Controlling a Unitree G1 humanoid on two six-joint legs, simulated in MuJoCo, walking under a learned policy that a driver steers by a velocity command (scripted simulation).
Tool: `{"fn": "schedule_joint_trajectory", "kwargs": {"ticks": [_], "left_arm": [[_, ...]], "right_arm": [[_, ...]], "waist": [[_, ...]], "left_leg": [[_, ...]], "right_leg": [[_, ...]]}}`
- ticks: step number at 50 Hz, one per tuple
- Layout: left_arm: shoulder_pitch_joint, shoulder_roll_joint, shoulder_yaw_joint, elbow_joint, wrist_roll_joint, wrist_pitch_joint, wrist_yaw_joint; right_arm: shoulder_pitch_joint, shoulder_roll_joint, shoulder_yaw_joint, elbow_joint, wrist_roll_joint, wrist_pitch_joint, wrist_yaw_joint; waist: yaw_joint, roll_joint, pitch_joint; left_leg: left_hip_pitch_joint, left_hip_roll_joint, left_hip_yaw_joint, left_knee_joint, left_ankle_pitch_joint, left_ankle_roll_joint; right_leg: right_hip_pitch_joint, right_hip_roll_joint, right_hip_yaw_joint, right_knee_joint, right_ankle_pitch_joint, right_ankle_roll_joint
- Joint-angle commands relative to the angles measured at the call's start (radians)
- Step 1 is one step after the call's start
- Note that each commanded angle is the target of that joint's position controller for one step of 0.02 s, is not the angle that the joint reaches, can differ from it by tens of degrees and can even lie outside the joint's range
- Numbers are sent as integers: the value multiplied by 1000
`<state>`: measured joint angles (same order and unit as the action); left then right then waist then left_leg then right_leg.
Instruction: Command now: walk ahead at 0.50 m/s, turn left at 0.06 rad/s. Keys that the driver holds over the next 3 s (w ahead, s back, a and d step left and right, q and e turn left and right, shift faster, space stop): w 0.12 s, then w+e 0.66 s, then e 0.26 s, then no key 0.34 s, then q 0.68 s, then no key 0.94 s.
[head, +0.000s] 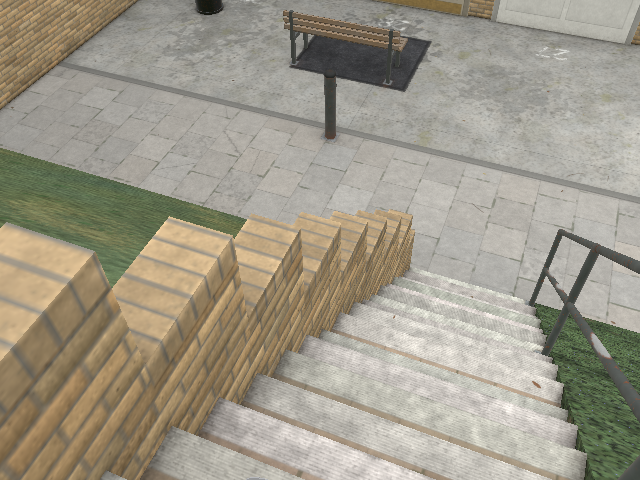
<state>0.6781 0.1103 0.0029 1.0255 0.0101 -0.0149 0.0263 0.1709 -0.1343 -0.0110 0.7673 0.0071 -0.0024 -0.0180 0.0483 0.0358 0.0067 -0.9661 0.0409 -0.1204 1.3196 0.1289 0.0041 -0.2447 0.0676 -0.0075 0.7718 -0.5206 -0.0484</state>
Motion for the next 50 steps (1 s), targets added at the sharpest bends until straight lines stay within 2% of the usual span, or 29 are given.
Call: {"fn": "schedule_joint_trajectory", "kwargs": {"ticks": [1, 4, 7, 10, 11, 13, 14, 15, 16, 17, 18, 19, 21, 22, 25, 27, 31, 36, 37, 38, 39, 40, 41, 42, 43, 44, 46, 48, 50], "left_arm": [[-46, 168, 29, -92, -35, -42, 37], [66, 102, 22, -52, -34, -24, 59], [6, 115, 24, -75, -34, 15, 62], [-14, 104, 33, -90, -48, 16, 60], [-77, 144, 58, -77, -36, 18, 56], [-204, 158, 66, -76, -37, -16, 24], [-154, 153, 75, -40, -57, -28, 7], [-5, 37, 64, -14, -56, -35, -8], [44, 81, 61, -65, -67, -40, -13], [-7, 118, 70, -100, -72, -25, -4], [-125, 134, 76, -133, -75, 2, 23], [-93, 83, 57, -198, -90, 22, 34], [-201, 91, 54, -204, -58, 48, 44], [-188, 66, 61, -198, -46, 62, 46], [-171, 133, 83, -209, -31, 74, 28], [-313, 144, 84, -269, -42, 69, 3], [-428, 116, 66, -312, -8, 48, -56], [-442, 173, 78, -283, -24, 89, -62], [-278, 210, 100, -239, -34, 89, -63], [-106, 264, 130, -170, -33, 83, -53], [29, 261, 127, -134, -12, 52, -48], [49, 331, 107, -79, -15, 20, -74], [-18, 287, 89, -109, -30, 19, -77], [-33, 244, 75, -133, -9, 30, -74], [-93, 306, 94, -136, 2, 35, -68], [-247, 271, 74, -213, -4, 41, -56], [-234, 253, 59, -199, 14, 20, -25], [-351, 155, 13, -247, -6, 48, 39], [-280, 203, 17, -216, -11, 25, 65]], "right_arm": [[-31, -122, -41, -71, 7, -13, 27], [-195, -78, -24, -121, 4, -31, 68], [-227, -14, -15, -129, -1, -19, 113], [-212, -80, -31, -165, 19, -32, 82], [-107, -128, -47, -121, 35, -38, 83], [373, -238, -106, 58, 15, -40, 68], [528, -206, -102, 109, -12, -37, 40], [568, -203, -66, 169, -37, -48, 55], [510, -221, -63, 145, -32, -50, 66], [472, -197, -57, 145, -3, -49, 85], [410, -117, -30, 168, -14, -36, 100], [351, -286, -81, 191, -17, -40, 93], [234, -96, -23, 171, -41, -64, 67], [174, -85, -8, 171, -48, -67, 44], [236, -173, -17, 206, -57, -78, 15], [282, -127, -16, 230, -3, -94, -8], [234, -172, -15, 209, -1, -86, -57], [305, -182, -58, 200, 17, -55, -19], [183, -232, -74, 191, 10, -54, -11], [188, -196, -68, 198, 14, -44, -10], [136, -223, -82, 196, 22, -55, -28], [263, -86, -59, 149, -27, -76, -16], [305, -140, -61, 99, -23, -99, -9], [151, -194, -76, 31, 13, -93, -19], [77, -145, -58, -26, 55, -70, -35], [-19, -149, -57, -61, 29, -38, -59], [20, -86, -37, -91, 19, -10, -60], [-50, -72, -22, -159, -36, 28, -66], [101, -154, -61, -77, -23, 10, -31]], "waist": [[-47, -113, 80], [40, -107, 107], [84, -92, 123], [125, -108, 170], [58, -168, 108], [-174, -147, -53], [-271, 39, -24], [-182, 291, -69], [-125, 362, -163], [-109, 218, -165], [-102, 29, -83], [0, 232, -111], [-8, 47, 82], [40, 32, 79], [51, 69, 18], [-9, 86, 33], [-18, 25, 69], [-102, 46, 122], [9, 117, 61], [74, 37, -7], [199, -138, 8], [62, -559, 24], [12, -573, -99], [56, -316, -117], [11, -62, -167], [-28, 71, -100], [-68, -68, -108], [-118, -32, -47], [-120, -70, -147]], "left_leg": [[-57, 55, -52, -308, 318, 17], [-92, 70, -64, -569, 394, 21], [410, -29, 79, -759, 441, -3], [413, -3, 27, -984, 331, -13], [539, 58, -55, -894, 423, 17], [938, 91, 28, -958, 468, 57], [1130, 129, 62, -1045, 426, 111], [1407, 240, 19, -581, 873, 149], [1403, 322, -90, -534, 908, 207], [1264, 321, -145, -619, 528, 222], [1067, 270, -133, -757, 263, 195], [903, 431, -374, -844, -217, 324], [561, 359, -264, -831, -222, 225], [446, 295, -176, -793, -218, 196], [491, 258, -108, -743, -112, 192], [646, 270, -115, -670, -294, 142], [284, 157, 171, -568, -599, 95], [632, 262, 89, -241, -386, 58], [533, 284, 73, -113, -308, 39], [521, 206, 199, 123, -42, 5], [479, 92, 239, 644, -181, -31], [-104, -61, 199, 1019, -1033, -69], [-170, -23, 88, 912, -1002, -55], [-232, -21, 86, 858, -914, -49], [-232, 12, 31, 718, -774, -24], [-201, 28, 49, 715, -730, -29], [-254, 38, -46, 450, -492, -40], [24, -7, 16, -22, -199, -88], [174, -33, -28, 13, 167, -108]], "right_leg": [[38, -223, 321, -140, 373, -124], [163, -231, 342, -38, 228, -135], [-183, -141, 226, -33, 159, -120], [-54, -120, 275, 112, 259, -126], [-96, -147, 321, 268, 235, -121], [-154, -84, 276, 660, 404, -69], [-343, 78, 174, 1096, 39, -4], [-717, 124, 256, 1373, -468, 8], [-794, 59, 285, 1376, -439, 38], [-809, 16, 254, 1234, -319, 44], [-786, -4, 148, 1226, -179, 9], [-780, -81, 157, 1126, 17, 1], [-750, -118, 278, 838, 301, -4], [-655, -109, 246, 713, 390, 29], [-607, -93, 213, 590, 603, 45], [-746, -111, 332, 391, 766, -1], [-209, -59, 105, 24, 1277, 30], [-390, -108, 54, -2, 916, -13], [-151, -149, 59, -27, 855, -51], [112, -74, -53, -260, 815, -76], [251, -110, 0, -554, 956, -154], [563, -189, 158, -92, 1634, -220], [568, -231, 275, -41, 1727, -256], [509, -286, 334, -98, 1563, -269], [383, -342, 522, -140, 1121, -323], [215, -353, 562, -156, 1210, -313], [122, -381, 652, -146, 1050, -312], [-154, -205, 463, -105, 1059, -214], [-135, -172, 452, -8, 988, -190]]}}
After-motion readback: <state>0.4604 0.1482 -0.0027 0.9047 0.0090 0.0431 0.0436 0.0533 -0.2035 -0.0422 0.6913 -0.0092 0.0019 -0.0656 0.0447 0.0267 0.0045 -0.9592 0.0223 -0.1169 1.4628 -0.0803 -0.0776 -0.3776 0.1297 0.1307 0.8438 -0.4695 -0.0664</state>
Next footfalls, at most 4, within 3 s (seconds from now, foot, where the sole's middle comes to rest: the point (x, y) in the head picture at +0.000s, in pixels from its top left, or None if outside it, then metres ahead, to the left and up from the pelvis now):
0.28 left None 0.31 0.18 -0.95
0.78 right None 0.45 -0.12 -1.15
1.26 left None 0.72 0.00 -1.37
1.72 right None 0.54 -0.26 -1.15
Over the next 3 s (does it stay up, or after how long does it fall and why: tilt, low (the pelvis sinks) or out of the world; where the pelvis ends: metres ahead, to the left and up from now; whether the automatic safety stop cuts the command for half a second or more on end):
stays up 0.64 -0.26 -0.59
